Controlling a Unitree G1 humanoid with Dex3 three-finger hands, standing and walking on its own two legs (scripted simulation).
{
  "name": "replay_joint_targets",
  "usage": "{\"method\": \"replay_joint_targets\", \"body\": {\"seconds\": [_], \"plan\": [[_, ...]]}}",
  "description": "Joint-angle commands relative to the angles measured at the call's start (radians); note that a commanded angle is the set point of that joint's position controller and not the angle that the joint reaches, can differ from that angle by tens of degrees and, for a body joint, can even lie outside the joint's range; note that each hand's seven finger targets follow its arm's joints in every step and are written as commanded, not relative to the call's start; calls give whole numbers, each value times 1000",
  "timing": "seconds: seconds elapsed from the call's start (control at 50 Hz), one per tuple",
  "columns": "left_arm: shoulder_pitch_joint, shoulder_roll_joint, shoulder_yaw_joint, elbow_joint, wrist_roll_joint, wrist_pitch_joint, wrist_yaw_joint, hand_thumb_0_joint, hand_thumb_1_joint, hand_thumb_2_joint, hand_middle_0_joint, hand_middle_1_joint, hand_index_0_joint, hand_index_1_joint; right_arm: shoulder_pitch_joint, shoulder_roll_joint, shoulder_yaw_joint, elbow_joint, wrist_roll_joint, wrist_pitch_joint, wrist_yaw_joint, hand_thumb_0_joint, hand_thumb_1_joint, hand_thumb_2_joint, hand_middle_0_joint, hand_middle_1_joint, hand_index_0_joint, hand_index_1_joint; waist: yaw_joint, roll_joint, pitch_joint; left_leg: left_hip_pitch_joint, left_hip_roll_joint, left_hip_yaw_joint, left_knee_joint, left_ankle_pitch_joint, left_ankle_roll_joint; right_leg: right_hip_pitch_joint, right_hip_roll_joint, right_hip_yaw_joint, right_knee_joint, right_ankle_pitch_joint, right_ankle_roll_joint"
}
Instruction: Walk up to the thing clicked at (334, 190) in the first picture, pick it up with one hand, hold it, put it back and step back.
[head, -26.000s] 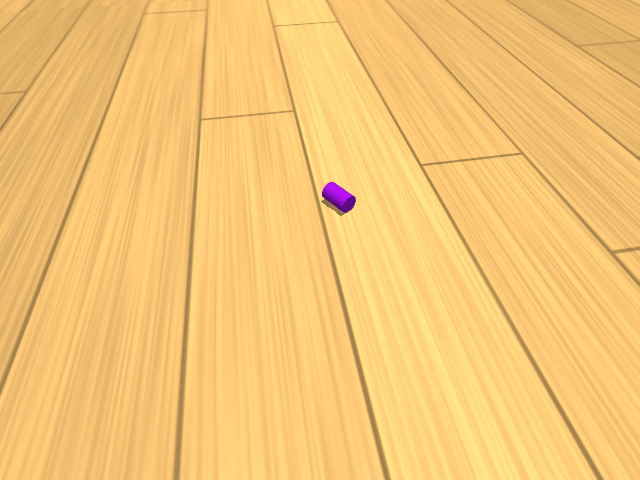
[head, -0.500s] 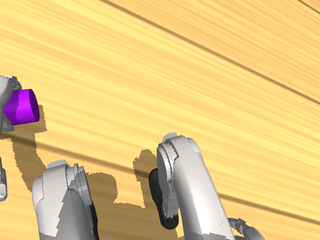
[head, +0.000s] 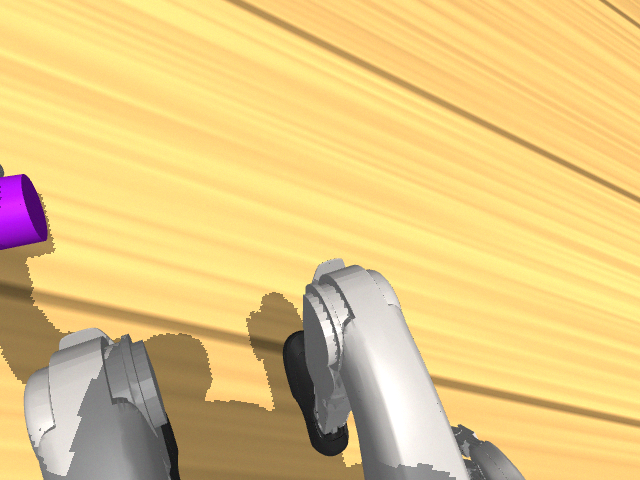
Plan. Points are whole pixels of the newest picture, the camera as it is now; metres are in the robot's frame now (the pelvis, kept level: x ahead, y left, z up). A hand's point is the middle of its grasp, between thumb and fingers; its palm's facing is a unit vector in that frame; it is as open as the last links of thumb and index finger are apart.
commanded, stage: rest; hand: left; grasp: from above
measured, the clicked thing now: out of the picture +0.46 +0.30 -0.25
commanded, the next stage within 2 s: open in 0.62 s
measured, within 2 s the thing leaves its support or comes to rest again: rests again in 1.24 s
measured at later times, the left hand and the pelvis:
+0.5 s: hand out of the picture +0.46 +0.29 -0.23, palm faces -0.47 -0.09 -0.88, open 10.8 cm; pelvis +0.00 +0.00 -0.01, yaw -2 degrees
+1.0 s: hand out of the picture +0.46 +0.29 -0.24, palm faces -0.48 -0.08 -0.87, open 11.1 cm; pelvis -0.01 +0.00 -0.01, yaw -3 degrees
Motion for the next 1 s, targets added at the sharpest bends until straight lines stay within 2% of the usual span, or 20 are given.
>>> {"method": "replay_joint_targets", "body": {"seconds": [0.0, 0.08, 0.14, 0.16, 0.24, 0.32, 0.36, 0.38, 0.4, 0.54, 0.62, 0.66, 0.7, 0.72, 0.74, 0.82, 0.86, 0.9, 0.96, 0.98], "plan": [[-342, 297, 23, -177, -17, -4, 71, 0, 834, 748, -1194, -507, -1184, -518, 227, -290, -75, 18, -2, -9, -8, 0, -894, -896, 201, 300, 200, 300, -9, 439, -765, 541, 7, 113, -235, 275, 40, 429, 37, -104, -213, 302, -77], [-339, 284, 12, -140, -10, 0, 74, 0, 851, 781, -1214, -510, -1198, -527, 230, -302, -64, 24, -9, -20, 0, 0, -897, -897, 200, 300, 200, 300, -35, 449, -712, 552, 10, 104, -221, 287, 31, 388, 38, -120, -189, 299, -87], [-325, 305, 20, -137, -22, 0, 87, 0, 853, 739, -1210, -493, -1198, -505, 216, -309, -58, 18, -8, -28, 6, 0, -897, -898, 200, 300, 200, 300, -25, 464, -733, 560, 14, 96, -223, 295, 31, 404, 42, -124, -188, 310, -85], [-321, 305, 29, -122, -15, 1, 91, 0, 868, 738, -1216, -496, -1206, -506, 226, -326, -59, 16, -13, -31, 5, 0, -896, -897, 200, 300, 200, 300, -40, 446, -701, 560, 10, 99, -214, 297, 29, 391, 38, -131, -192, 308, -86], [-348, 332, 36, -147, -10, -5, 99, 0, 876, 740, -1222, -492, -1210, -504, 210, -330, -54, 4, -16, -37, 7, 0, -895, -898, 200, 300, 200, 300, -43, 480, -698, 550, 13, 90, -218, 280, 25, 385, 40, -136, -185, 292, -90], [-331, 287, -7, -64, -6, 0, 98, 0, 863, 703, -1213, -479, -1204, -487, 210, -330, -42, 13, -20, -50, 17, 0, -898, -899, 200, 300, 200, 300, -65, 444, -642, 530, 15, 84, -208, 247, 31, 358, 45, -143, -184, 274, -86], [-324, 338, 27, -97, -14, -3, 109, 0, 869, 722, -1214, -481, -1203, -492, 209, -341, -40, -3, -20, -52, 15, 0, -893, -897, 201, 300, 200, 300, -49, 446, -662, 526, 12, 82, -225, 243, 31, 388, 43, -146, -197, 268, -84], [-306, 305, -7, -62, -11, 4, 105, 0, 859, 698, -1206, -472, -1198, -480, 206, -330, -36, 11, -18, -54, 16, 0, -895, -898, 200, 300, 200, 300, -45, 456, -651, 535, 15, 82, -224, 241, 30, 371, 45, -143, -189, 267, -86], [-329, 297, -13, -60, -9, 3, 104, 0, 850, 701, -1196, -481, -1189, -488, 210, -332, -34, 16, -22, -59, 20, 0, -895, -898, 200, 300, 200, 300, -67, 455, -627, 526, 16, 81, -219, 231, 30, 356, 46, -148, -189, 261, -84], [-321, 315, -19, -48, -22, 6, 111, 0, 801, 692, -1166, -469, -1156, -480, 201, -337, -18, 4, -16, -64, 21, 0, -897, -899, 200, 300, 200, 300, -64, 429, -649, 525, 20, 72, -218, 259, 34, 399, 51, -147, -195, 290, -78], [-333, 305, -34, -11, -25, 2, 113, 0, 789, 677, -1154, -476, -1146, -483, 200, -340, -7, 6, -21, -70, 25, 0, -898, -900, 200, 300, 200, 300, -82, 432, -607, 512, 21, 66, -223, 233, 32, 383, 53, -153, -195, 271, -79], [-332, 338, -16, 0, -24, -3, 116, 0, 789, 695, -1153, -482, -1143, -492, 180, -355, -3, -14, -20, -74, 22, 0, -897, -900, 200, 300, 200, 300, -82, 421, -601, 497, 23, 58, -219, 228, 33, 381, 52, -156, -195, 263, -82], [-345, 304, -45, 6, -21, -7, 109, 0, 782, 678, -1144, -479, -1137, -487, 190, -351, 3, -6, -23, -79, 27, 0, -899, -900, 200, 300, 200, 300, -100, 432, -565, 499, 23, 59, -213, 221, 31, 361, 52, -158, -193, 256, -82], [-340, 355, -14, -6, -16, -10, 113, 0, 702, 713, -1064, -504, -1057, -518, 182, -361, 3, -21, -23, -80, 24, 0, -890, -896, 201, 300, 201, 300, -88, 427, -584, 504, 23, 56, -220, 214, 33, 376, 54, -158, -198, 251, -82], [-322, 317, -45, 9, -12, -6, 107, 0, 622, 682, -984, -509, -977, -518, 192, -349, 8, -14, -22, -83, 26, 0, -891, -896, 201, 300, 201, 300, -83, 432, -581, 512, 21, 62, -222, 215, 32, 374, 53, -155, -195, 252, -80], [-330, 325, -39, 8, -15, -12, 110, 0, 302, 635, -730, -537, -729, -538, 190, -360, 9, -18, -28, -88, 29, 0, -889, -897, 201, 301, 201, 301, -96, 424, -562, 501, 23, 56, -216, 216, 32, 373, 53, -163, -199, 258, -77], [-336, 371, -15, -5, -11, -19, 116, 0, 143, 675, -659, -549, -648, -560, 184, -367, 10, -27, -26, -89, 28, 0, -889, -897, 201, 301, 201, 301, -91, 422, -570, 486, 24, 55, -218, 198, 34, 383, 55, -159, -201, 240, -78], [-322, 374, -3, -2, -5, -20, 118, 0, 41, 678, -575, -570, -566, -581, 191, -367, 7, -22, -30, -91, 30, 0, -889, -897, 201, 301, 201, 301, -89, 421, -561, 488, 26, 57, -214, 202, 33, 383, 57, -160, -201, 241, -79], [-341, 329, -48, -7, -12, -25, 119, 0, -67, 668, -482, -607, -477, -612, 182, -354, 17, -21, -28, -96, 32, 0, -892, -898, 201, 301, 201, 301, -99, 430, -569, 489, 28, 58, -209, 202, 35, 391, 61, -158, -200, 250, -78], [-347, 353, -30, -25, -16, -26, 125, 0, -94, 698, -457, -632, -452, -638, 186, -359, 16, -24, -31, -98, 32, 0, -890, -897, 201, 301, 201, 301, -94, 422, -590, 496, 26, 58, -211, 211, 36, 400, 60, -162, -208, 258, -73]]}}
